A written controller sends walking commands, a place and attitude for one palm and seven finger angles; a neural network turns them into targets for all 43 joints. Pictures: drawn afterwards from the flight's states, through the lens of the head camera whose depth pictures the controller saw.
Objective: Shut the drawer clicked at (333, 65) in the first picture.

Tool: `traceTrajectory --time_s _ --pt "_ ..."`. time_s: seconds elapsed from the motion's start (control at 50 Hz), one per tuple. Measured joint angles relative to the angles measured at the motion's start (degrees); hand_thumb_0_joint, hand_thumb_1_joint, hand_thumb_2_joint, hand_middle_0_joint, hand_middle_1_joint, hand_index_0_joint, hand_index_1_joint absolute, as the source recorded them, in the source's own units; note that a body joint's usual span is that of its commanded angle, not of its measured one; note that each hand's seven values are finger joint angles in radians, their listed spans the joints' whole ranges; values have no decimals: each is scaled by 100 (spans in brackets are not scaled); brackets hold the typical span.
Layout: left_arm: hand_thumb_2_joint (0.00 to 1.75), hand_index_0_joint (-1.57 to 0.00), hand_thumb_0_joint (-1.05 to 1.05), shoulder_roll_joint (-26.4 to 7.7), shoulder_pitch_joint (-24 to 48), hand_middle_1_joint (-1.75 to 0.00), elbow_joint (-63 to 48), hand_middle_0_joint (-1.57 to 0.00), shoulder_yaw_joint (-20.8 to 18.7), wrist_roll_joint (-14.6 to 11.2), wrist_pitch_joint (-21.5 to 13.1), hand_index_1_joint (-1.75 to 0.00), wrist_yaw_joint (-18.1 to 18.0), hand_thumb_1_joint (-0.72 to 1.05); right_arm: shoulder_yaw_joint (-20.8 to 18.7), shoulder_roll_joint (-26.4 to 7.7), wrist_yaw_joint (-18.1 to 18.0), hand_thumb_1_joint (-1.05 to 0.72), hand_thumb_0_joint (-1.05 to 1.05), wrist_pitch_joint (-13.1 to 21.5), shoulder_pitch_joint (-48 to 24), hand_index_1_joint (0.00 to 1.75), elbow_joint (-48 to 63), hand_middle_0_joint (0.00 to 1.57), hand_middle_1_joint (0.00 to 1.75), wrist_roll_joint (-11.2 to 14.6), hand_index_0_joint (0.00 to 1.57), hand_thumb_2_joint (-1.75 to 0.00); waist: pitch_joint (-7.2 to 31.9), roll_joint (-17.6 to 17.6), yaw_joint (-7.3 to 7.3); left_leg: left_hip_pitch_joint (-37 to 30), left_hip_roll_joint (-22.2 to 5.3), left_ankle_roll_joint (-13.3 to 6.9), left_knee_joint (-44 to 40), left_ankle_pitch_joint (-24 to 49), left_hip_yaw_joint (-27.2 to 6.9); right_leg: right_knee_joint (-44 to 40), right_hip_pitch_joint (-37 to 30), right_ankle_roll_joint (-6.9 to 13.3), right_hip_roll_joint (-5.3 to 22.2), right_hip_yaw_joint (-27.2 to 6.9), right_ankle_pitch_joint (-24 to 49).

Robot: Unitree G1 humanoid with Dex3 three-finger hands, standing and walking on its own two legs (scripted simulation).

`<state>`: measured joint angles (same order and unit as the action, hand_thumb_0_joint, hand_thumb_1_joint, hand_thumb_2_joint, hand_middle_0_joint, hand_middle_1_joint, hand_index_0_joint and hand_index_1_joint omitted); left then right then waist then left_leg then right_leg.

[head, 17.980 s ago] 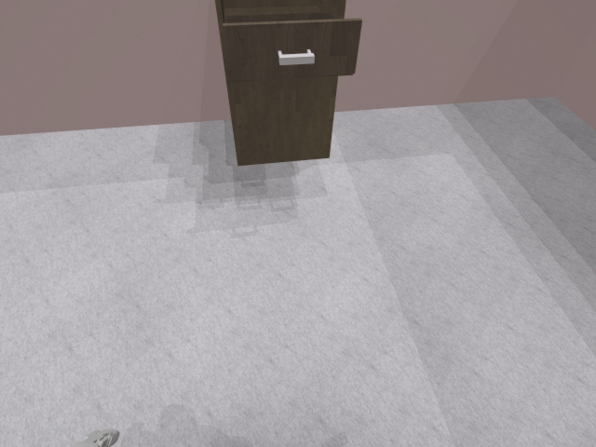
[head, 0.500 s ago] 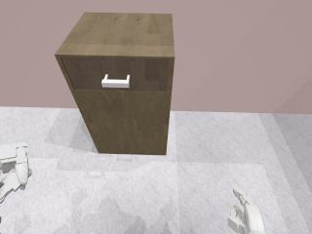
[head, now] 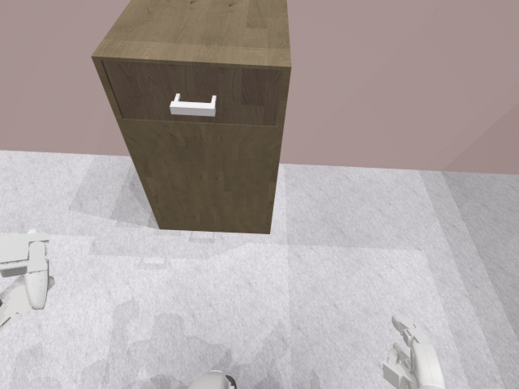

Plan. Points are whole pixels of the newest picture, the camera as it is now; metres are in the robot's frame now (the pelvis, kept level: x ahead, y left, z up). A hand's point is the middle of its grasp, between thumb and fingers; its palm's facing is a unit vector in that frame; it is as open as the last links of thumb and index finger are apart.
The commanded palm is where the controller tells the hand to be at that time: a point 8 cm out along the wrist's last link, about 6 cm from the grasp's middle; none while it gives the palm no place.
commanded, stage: step back with the hand held close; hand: left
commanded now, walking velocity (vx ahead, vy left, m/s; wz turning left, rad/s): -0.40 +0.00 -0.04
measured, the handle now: (194, 103) +0.79 +0.20 -0.04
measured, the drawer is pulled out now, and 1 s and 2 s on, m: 0.00 0.00 0.00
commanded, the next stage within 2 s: stop stepping back and stand still in 0.20 s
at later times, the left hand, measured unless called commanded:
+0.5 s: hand out of the picture +0.11 +0.26 +0.18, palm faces +0.35 -0.85 -0.39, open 3.2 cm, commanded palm +0.05 +0.30 +0.19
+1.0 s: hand out of the picture +0.05 +0.24 +0.18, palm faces +0.25 -0.84 -0.49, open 3.3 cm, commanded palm -0.01 +0.30 +0.19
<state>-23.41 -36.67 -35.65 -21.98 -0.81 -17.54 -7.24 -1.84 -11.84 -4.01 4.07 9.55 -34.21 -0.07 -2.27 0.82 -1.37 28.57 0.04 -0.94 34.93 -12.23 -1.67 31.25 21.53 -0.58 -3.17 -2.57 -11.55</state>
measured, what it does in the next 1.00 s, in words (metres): walks backwards: right foot, then left foot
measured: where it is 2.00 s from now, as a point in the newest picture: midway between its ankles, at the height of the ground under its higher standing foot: outside the picture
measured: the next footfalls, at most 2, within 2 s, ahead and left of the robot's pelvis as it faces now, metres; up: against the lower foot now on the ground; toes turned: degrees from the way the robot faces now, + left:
right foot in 0.34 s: -0.11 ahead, -0.06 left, +0.00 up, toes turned -6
left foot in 0.76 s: -0.05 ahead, +0.16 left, +0.00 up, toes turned +1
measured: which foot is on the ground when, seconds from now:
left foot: down 0.00-0.58, up 0.60-0.74, down 0.76-1.00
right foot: down 0.00-0.10, up 0.12-0.32, down 0.34-1.00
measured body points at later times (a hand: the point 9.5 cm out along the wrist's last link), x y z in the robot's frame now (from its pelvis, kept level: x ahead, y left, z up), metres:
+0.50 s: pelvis -0.09 +0.03 +0.00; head -0.09 +0.05 +0.44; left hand +0.09 +0.30 +0.20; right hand +0.08 -0.20 -0.07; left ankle +0.07 +0.09 -0.73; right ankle -0.16 -0.12 -0.72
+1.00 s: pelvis -0.16 +0.03 +0.00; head -0.16 +0.05 +0.45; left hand +0.03 +0.28 +0.21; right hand -0.04 -0.20 -0.08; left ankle -0.09 +0.15 -0.70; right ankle -0.15 -0.05 -0.73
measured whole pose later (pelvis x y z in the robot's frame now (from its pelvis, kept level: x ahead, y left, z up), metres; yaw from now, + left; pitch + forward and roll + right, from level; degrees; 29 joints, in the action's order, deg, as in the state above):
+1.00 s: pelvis -0.16 +0.03 +0.00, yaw -5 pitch -1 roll +0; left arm -24.7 -38.6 -37.8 -22.0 -0.8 -11.4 -8.4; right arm 1.7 -8.2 -3.0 5.7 15.3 -35.2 -0.8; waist 0.0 -2.6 -2.6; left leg 25.6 -1.7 -0.1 45.2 -20.9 1.1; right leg 32.7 16.2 4.4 -1.7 4.6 -15.1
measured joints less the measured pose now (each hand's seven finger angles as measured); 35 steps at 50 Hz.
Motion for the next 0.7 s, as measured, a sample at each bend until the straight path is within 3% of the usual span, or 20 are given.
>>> traceTrajectory --time_s 0.04,0.1,0.16,0.22,0.26,0.3,0.34,0.4,0.46,0.5,0.56,0.6,0.62,0.66,0.7 --pt "90 -141 1 -52 16 -160 -9 -141 -20 -14 -13 -160 -45 88 -32 -18 -18 -90 1 -61 11 30 -18 20 30 -3 21 -90 46 -6 -16 44 43 13 65 -188 -31 -41 -2 -30 32 16 59" --pt "90 -141 1 -110 95 -160 19 -141 -144 -38 -49 -160 -119 88 -34 -51 -70 -90 1 -98 39 30 -29 20 30 4 20 -90 72 -17 -20 39 44 -84 -57 267 2 36 49 -82 60 34 11" --pt "90 -141 1 -101 265 -160 181 -141 -263 30 -39 -160 -103 88 -23 -23 -122 -90 1 17 88 30 -9 20 30 -27 20 -90 74 118 -52 53 -78 -255 -268 794 -20 1064 247 -71 -166 -4 -672" --pt "90 -141 1 -119 320 -160 276 -141 -306 20 21 -160 -78 88 -4 118 -52 -90 1 146 168 30 -66 20 30 -59 20 -90 187 158 -50 92 -224 -279 -598 1011 7 1937 70 7 -332 92 -1268" --pt "90 -141 1 -84 233 -160 224 -141 -279 -56 60 -160 -87 89 40 193 19 -90 1 222 208 30 -100 20 30 -81 20 -90 322 132 6 147 -308 -223 -883 1189 108 1696 -314 84 -298 258 -1632" --pt "90 -141 1 -51 89 -160 122 -141 -249 -150 68 -160 -86 89 94 259 88 -90 1 282 184 30 -136 20 30 -116 20 -90 447 45 132 221 -344 -130 -1139 1412 260 786 -823 192 -177 389 -1826" --pt "90 -141 1 -80 -29 -160 -42 -141 -301 -179 19 -160 -90 89 175 329 138 -90 1 298 49 30 -131 20 30 -141 20 -90 473 -248 359 457 -283 5 -955 1232 558 -308 -1153 333 105 161 -1367" --pt "90 -141 1 114 189 -160 -2 -141 68 -83 53 -160 -41 89 225 236 93 -90 1 262 -55 30 -339 20 30 -146 21 -90 301 -80 448 359 -232 157 -199 369 422 -162 -1170 14 53 59 -1005" --pt "90 -141 1 103 405 -160 -3 -141 161 -78 243 -160 -3 88 277 214 -5 -90 1 247 97 30 -311 21 30 -57 21 -90 285 -119 273 10 -91 -105 -465 1011 401 94 -1244 -121 138 82 -1179" --pt "90 -141 1 63 535 -160 135 -141 85 -111 350 -160 -5 88 283 240 -56 -90 1 247 118 30 -260 21 30 -31 21 -90 245 -165 126 -128 -19 -225 -657 1199 431 366 -1185 -1 156 58 -1544" --pt "90 -141 1 -36 476 -160 307 -141 -93 -172 557 -160 -38 88 308 305 -54 -90 2 219 141 30 -115 20 30 -54 21 -90 214 -185 -81 -329 38 -28 -1214 1178 414 311 -1096 200 1 220 -1891" --pt "90 -141 1 -120 245 -160 232 -141 -126 -173 647 -160 -15 89 304 275 -11 -90 2 175 229 30 18 20 30 -47 21 -90 194 -142 -221 -207 33 115 -1044 463 404 -37 -1160 318 -37 258 -1407" --pt "90 -141 1 -161 65 -160 105 -141 -131 -176 674 -160 6 89 292 246 12 -90 1 137 293 30 32 20 30 -43 21 -90 235 -179 -182 -30 48 170 -441 63 384 -108 -1129 337 5 257 -1190" --pt "90 -141 1 -145 -285 -160 -161 -141 -152 -161 642 -160 9 89 271 177 49 -90 1 54 425 30 -74 20 30 -48 21 -90 403 -363 66 163 81 190 902 -309 340 -190 -1017 405 183 184 -713" --pt "90 -141 1 -17 -392 -160 -197 -141 -125 -115 533 -160 -64 89 251 78 26 -90 1 43 556 30 -214 20 30 -59 21 -90 576 -445 247 -140 -35 129 1033 -471 360 -207 -936 217 341 205 -607"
